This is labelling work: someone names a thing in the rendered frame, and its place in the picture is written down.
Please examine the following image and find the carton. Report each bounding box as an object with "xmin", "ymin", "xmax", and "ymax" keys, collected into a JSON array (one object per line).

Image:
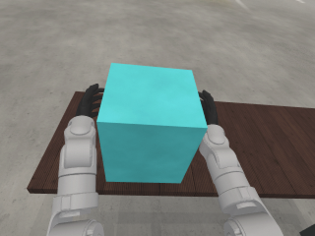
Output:
[{"xmin": 96, "ymin": 63, "xmax": 208, "ymax": 184}]

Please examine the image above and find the right robot hand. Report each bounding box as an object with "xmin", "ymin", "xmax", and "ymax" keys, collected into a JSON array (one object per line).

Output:
[{"xmin": 198, "ymin": 89, "xmax": 219, "ymax": 125}]

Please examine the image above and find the left robot upper arm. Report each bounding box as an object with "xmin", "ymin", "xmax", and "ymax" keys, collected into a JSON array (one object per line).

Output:
[{"xmin": 48, "ymin": 219, "xmax": 104, "ymax": 236}]

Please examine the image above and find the right robot upper arm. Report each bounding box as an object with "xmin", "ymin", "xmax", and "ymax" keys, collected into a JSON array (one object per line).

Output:
[{"xmin": 223, "ymin": 211, "xmax": 283, "ymax": 236}]

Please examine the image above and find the left robot hand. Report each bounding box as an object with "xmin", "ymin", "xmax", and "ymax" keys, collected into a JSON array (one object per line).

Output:
[{"xmin": 75, "ymin": 84, "xmax": 105, "ymax": 119}]

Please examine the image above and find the robot left forearm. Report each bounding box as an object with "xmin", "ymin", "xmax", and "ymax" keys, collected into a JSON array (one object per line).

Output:
[{"xmin": 46, "ymin": 115, "xmax": 98, "ymax": 236}]

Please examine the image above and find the table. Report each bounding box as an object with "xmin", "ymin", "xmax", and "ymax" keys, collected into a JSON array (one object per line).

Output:
[{"xmin": 27, "ymin": 91, "xmax": 315, "ymax": 236}]

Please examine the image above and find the robot right forearm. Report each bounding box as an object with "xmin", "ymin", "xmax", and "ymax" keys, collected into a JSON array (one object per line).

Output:
[{"xmin": 199, "ymin": 124, "xmax": 284, "ymax": 236}]

